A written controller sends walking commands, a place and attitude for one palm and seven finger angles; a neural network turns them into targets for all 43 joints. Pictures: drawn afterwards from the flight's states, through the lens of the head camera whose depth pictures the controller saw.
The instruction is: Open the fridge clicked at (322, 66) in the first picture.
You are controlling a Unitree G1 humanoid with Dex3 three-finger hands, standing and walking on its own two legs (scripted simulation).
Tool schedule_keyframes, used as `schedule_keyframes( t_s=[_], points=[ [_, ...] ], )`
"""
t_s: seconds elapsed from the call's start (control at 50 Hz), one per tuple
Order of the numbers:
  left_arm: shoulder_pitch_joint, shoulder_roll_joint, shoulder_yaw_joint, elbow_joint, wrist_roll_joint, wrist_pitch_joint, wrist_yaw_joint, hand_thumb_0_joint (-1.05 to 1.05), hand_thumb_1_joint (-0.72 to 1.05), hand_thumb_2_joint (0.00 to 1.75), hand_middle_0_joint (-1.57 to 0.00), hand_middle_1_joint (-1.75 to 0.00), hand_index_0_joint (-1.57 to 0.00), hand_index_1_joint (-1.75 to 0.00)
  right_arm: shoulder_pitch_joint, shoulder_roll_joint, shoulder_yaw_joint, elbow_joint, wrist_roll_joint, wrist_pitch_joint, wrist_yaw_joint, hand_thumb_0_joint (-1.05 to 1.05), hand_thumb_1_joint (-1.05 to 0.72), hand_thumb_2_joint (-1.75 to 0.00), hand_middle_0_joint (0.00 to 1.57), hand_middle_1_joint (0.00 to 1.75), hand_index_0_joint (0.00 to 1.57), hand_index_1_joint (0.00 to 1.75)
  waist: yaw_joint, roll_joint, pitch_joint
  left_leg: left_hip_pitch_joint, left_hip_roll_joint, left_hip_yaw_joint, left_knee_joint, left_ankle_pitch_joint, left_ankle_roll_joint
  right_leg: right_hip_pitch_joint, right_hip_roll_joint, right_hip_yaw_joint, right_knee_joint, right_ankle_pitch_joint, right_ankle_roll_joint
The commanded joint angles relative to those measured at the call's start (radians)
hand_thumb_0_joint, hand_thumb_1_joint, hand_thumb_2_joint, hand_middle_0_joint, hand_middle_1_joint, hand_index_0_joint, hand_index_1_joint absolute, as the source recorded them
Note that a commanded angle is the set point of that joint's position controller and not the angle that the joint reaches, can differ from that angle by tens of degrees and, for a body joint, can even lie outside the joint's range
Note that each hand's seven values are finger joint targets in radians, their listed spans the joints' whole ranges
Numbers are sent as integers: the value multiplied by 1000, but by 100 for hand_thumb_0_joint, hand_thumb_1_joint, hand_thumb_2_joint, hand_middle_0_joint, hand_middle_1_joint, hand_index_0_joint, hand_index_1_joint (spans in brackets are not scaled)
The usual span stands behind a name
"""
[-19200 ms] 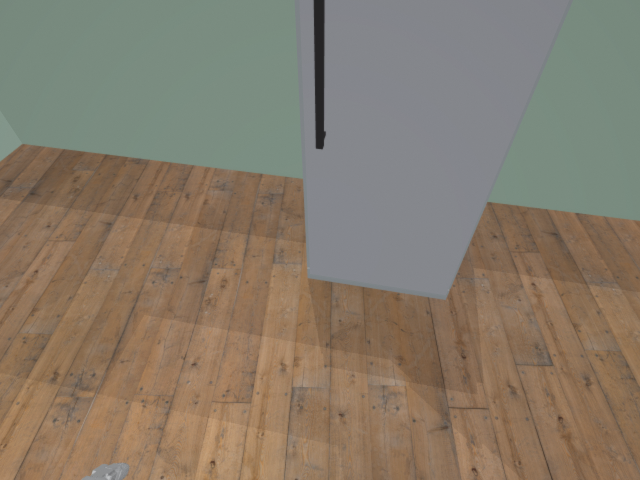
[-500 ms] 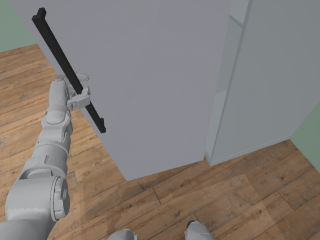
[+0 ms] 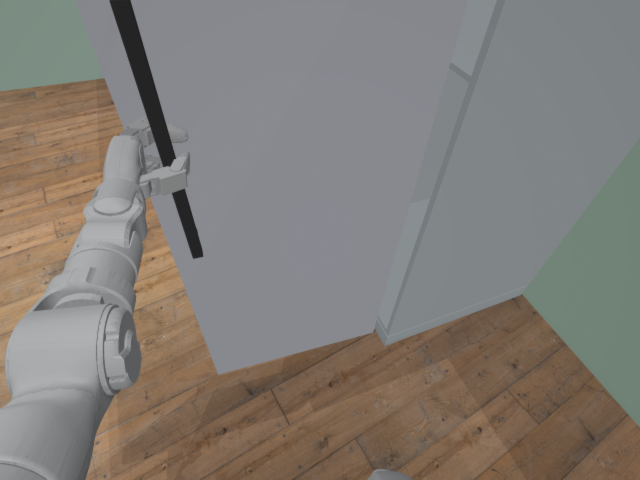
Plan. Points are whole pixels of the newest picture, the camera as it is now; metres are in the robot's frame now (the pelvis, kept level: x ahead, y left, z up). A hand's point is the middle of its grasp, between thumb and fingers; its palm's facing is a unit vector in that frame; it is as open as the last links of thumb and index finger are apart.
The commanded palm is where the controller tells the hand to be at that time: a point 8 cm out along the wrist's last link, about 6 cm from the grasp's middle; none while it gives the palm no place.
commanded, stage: loosen the grip on the handle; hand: left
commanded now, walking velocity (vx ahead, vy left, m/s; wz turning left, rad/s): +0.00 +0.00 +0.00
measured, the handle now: (168, 153) +0.51 +0.21 +0.15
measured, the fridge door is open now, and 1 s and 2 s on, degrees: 85 80 80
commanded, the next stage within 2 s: slip the hand off the handle in 0.54 s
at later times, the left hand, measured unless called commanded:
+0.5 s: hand (179, 182) +0.49 +0.20 +0.11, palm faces +0.16 -0.97 -0.16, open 13.4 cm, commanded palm +0.44 +0.24 +0.12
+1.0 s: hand (141, 194) +0.48 +0.25 +0.10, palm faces +0.20 -0.97 -0.15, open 14.5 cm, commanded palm +0.44 +0.29 +0.11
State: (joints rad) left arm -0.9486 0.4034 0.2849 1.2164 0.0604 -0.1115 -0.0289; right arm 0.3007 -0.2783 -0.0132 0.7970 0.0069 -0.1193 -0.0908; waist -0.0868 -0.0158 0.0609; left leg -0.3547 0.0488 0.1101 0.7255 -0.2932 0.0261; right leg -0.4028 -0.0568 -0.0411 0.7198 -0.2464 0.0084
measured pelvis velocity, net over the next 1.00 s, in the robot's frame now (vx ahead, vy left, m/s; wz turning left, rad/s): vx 0.08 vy -0.03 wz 0.04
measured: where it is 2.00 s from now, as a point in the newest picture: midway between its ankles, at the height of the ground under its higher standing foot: outside the picture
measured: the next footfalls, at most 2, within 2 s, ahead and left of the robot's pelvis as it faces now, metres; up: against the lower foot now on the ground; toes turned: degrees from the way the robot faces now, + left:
none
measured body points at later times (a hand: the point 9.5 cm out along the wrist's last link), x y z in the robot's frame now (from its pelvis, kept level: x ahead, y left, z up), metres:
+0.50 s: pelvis +0.04 +0.00 +0.01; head +0.08 +0.01 +0.46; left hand +0.48 +0.25 +0.12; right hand +0.14 -0.26 -0.09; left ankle +0.05 +0.10 -0.71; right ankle +0.08 -0.14 -0.71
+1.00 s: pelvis +0.08 -0.03 +0.01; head +0.13 -0.03 +0.46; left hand +0.46 +0.30 +0.11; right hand +0.17 -0.30 -0.10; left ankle +0.05 +0.10 -0.71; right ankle +0.08 -0.14 -0.71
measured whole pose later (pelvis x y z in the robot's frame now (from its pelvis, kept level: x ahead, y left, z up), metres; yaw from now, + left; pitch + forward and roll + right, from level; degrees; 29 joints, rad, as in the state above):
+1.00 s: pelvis +0.08 -0.03 +0.01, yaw +2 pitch +10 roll +0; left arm -0.56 0.48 0.38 0.86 -0.08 -0.16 -0.22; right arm 0.35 -0.30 -0.01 0.64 0.04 -0.05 -0.03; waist -0.05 0.01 -0.07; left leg -0.49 0.06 0.06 0.68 -0.36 -0.01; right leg -0.52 -0.01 -0.04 0.67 -0.33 -0.01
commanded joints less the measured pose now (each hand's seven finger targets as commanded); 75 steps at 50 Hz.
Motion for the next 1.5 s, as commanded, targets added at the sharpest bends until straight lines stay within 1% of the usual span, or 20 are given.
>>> schedule_keyframes(
  t_s=[0.0, 0.02, 0.04, 0.1, 0.18, 0.3, 0.32, 0.34, 0.36, 0.4, 0.42, 0.58, 0.6, 0.64, 0.68, 0.72, 0.86, 1.12, 1.32, 1.48],
  points=[
    [-459, 270, 118, -128, -34, -10, -20, 0, 54, 73, -45, -140, -45, -140, 45, -175, -44, -152, 8, -112, 64, 0, -90, -90, 20, 30, 20, 30, 14, 200, -309, 81, -1, -161, -241, 2, -84, -150, 34, -57, -100, -10, -51],
    [-478, 240, 61, -179, -24, -27, -3, 0, 42, 67, -45, -140, -45, -140, 25, -173, -33, -172, 2, -107, 78, 0, -90, -90, 20, 30, 20, 30, -5, 178, -171, -10, 0, -184, -280, -177, -64, -164, 29, -48, -108, -32, -55],
    [-451, 212, 30, -227, -7, -55, 16, 0, 30, 61, -45, -140, -45, -140, 14, -170, -40, -194, 0, -113, 88, 0, -90, -90, 20, 30, 20, 30, -5, 118, -155, -45, 2, -182, -288, -234, -38, -153, 30, -33, -120, -59, -59],
    [-390, 157, -15, -324, -2, -108, 46, 0, -7, 43, -45, -140, -45, -140, 25, -173, -48, -242, 3, -123, 99, 0, -90, -90, 20, 30, 20, 30, -1, -33, -360, 22, 8, -155, -256, -178, -7, -88, 47, -13, -127, -92, -52],
    [-382, 104, -64, -396, -47, -71, 38, 0, -55, 20, -42, -137, -42, -137, 29, -175, -38, -247, 29, -136, 96, 0, -90, -90, 20, 30, 20, 30, 6, 74, -381, 50, -5, -150, -246, -210, -12, -86, 46, 8, -137, -100, -55],
    [-458, 155, -42, -594, -54, -77, 89, 0, -55, 20, -34, -127, -34, -127, 30, -166, -32, -228, 17, -144, 77, 0, -90, -90, 20, 30, 20, 30, 2, 56, -471, 100, -2, -147, -216, -54, -9, -27, 60, 19, -143, -32, -45],
    [-422, 104, -80, -598, -54, -78, 86, 0, -55, 20, -33, -125, -33, -125, 29, -155, -32, -227, 20, -146, 77, 0, -90, -90, 20, 30, 20, 30, 10, 90, -466, 115, -1, -147, -213, -10, -14, -33, 61, 13, -138, -12, -49],
    [-244, 223, 44, -222, -27, -56, 85, 0, -55, 20, -32, -123, -32, -123, 78, -175, -32, -165, 11, -122, 68, 0, -90, -90, 20, 30, 20, 30, -4, -61, -255, -49, -9, -138, -196, -47, -9, -83, 60, 5, -146, -28, -46],
    [-256, 191, 6, -293, -42, -68, 67, 0, -55, 20, -30, -122, -30, -122, 82, -173, -19, -195, 16, -103, 78, 0, -90, -90, 20, 30, 20, 30, 2, -44, -259, -97, -23, -121, -195, -47, -7, -65, 54, 8, -149, -33, -39],
    [-296, 230, 26, -376, -31, -106, 48, 0, -55, 20, -28, -118, -28, -118, 63, -166, -29, -216, 18, -90, 77, 0, -90, -90, 20, 30, 20, 30, 22, 32, -378, -23, -32, -107, -173, 36, -5, -19, 53, 18, -129, 27, -45],
    [-281, 161, -19, -379, -38, -101, 35, 0, -55, 20, -26, -117, -26, -117, 62, -154, -30, -222, 20, -83, 79, 0, -90, -90, 20, 30, 20, 30, 19, 50, -399, 1, -33, -107, -164, 67, -8, -28, 54, 13, -124, 50, -46],
    [-170, 136, -8, -588, -97, -106, -14, 0, -55, 20, -25, -115, -25, -115, 85, -143, -48, -253, 27, -48, 81, 0, -90, -90, 20, 30, 20, 30, 39, 11, -532, 77, -27, -91, -90, 396, 1, 64, 66, 11, -95, 290, -34],
    [-170, 130, -18, -611, -96, -106, -17, 0, -55, 20, -25, -115, -25, -115, 85, -141, -49, -249, 27, -43, 82, 0, -90, -90, 20, 30, 20, 30, 34, 21, -536, 86, -25, -87, -91, 394, 0, 60, 67, 14, -97, 300, -29],
    [-190, 256, 72, -414, -75, -101, -21, 0, -55, 20, -25, -115, -25, -115, 115, -153, -40, -212, 23, -14, 70, 0, -90, -90, 20, 30, 20, 30, 12, -65, -396, -76, -44, -71, -87, 222, 5, 39, 60, 25, -105, 258, -18],
    [-203, 360, 142, -515, -67, -138, -34, 0, -55, 20, -25, -115, -25, -115, 93, -152, -43, -241, 24, -6, 63, 0, -90, -90, 20, 30, 20, 30, 53, 22, -507, -53, -56, -59, -80, 261, 13, 131, 53, 46, -84, 316, -27],
    [-139, 336, 128, -556, -65, -153, -62, 0, -55, 20, -25, -115, -25, -115, 95, -135, -45, -245, 23, 1, 65, 0, -90, -90, 20, 30, 20, 30, 62, 86, -581, 0, -55, -55, -64, 364, 12, 156, 55, 47, -69, 404, -30],
    [27, 333, 140, -579, -141, -110, -165, 0, -55, 20, -25, -115, -25, -115, 93, -153, -50, -274, 37, 27, 58, 0, -90, -90, 20, 30, 20, 30, 58, 18, -512, -34, -52, -45, -77, 351, 20, 173, 60, 39, -89, 456, -19],
    [-63, 410, 149, -534, -160, -144, -257, 0, -55, 20, -25, -115, -25, -115, 95, -164, -39, -256, 40, 26, 30, 0, -90, -90, 20, 30, 20, 30, 24, 80, -457, -29, -52, -70, -66, 233, 21, 64, 61, 39, -101, 292, -22],
    [189, 361, 175, -605, -206, -123, -264, 0, -55, 20, -25, -115, -25, -115, 76, -166, -40, -317, 39, 22, 46, 0, -90, -90, 20, 30, 20, 30, 87, 61, -488, 7, -37, -98, -76, 330, 6, 67, 72, 6, -83, 282, -33],
    [239, 324, 157, -875, -212, -107, -203, 0, -55, 20, -25, -115, -25, -115, 25, -154, -31, -354, 35, -2, 42, 0, -90, -90, 20, 30, 20, 30, 82, 105, -454, 36, -29, -117, -100, 287, 0, 46, 80, -7, -86, 191, -35]
  ],
)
